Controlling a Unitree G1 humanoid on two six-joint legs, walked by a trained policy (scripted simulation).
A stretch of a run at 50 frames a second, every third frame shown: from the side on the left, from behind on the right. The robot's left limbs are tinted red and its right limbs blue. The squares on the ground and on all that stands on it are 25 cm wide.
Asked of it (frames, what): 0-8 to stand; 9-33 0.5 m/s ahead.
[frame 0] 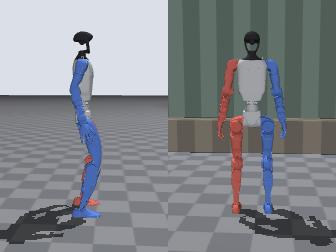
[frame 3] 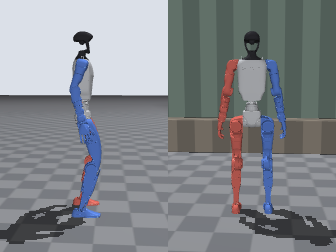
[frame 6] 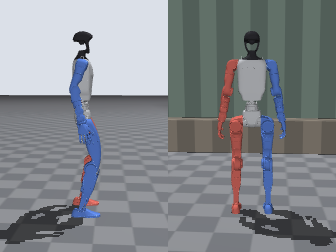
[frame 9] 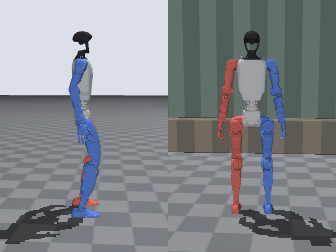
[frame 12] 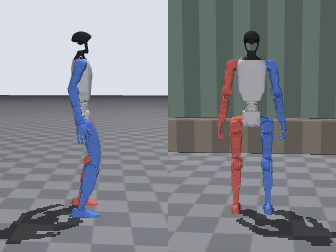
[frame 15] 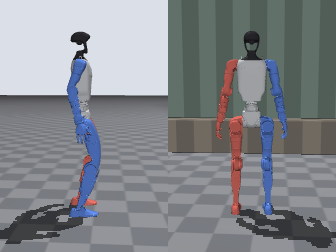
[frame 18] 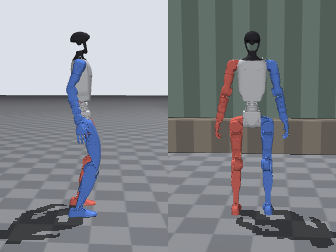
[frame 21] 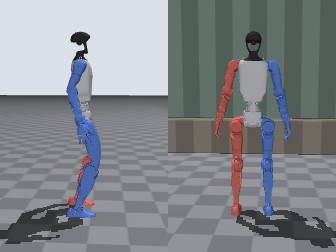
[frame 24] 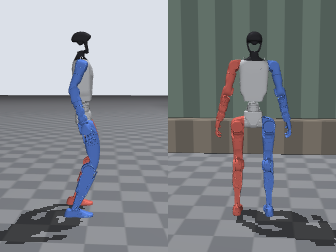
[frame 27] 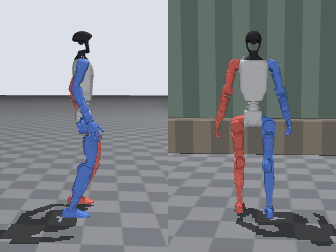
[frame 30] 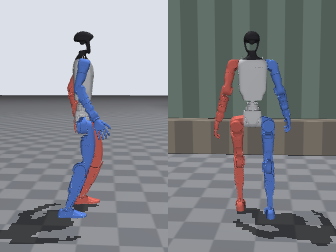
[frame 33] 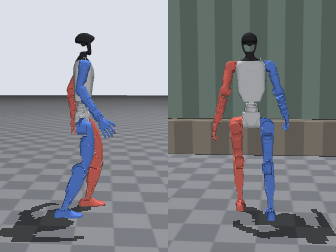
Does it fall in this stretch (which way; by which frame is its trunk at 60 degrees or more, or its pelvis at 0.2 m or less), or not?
no
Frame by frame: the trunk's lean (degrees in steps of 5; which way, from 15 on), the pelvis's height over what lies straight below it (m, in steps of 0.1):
0: 0, 0.8
3: 0, 0.8
6: 0, 0.8
9: 0, 0.8
12: 0, 0.8
15: 0, 0.8
18: 5, 0.8
21: 5, 0.8
24: 5, 0.8
27: 0, 0.8
30: 0, 0.8
33: 5, 0.8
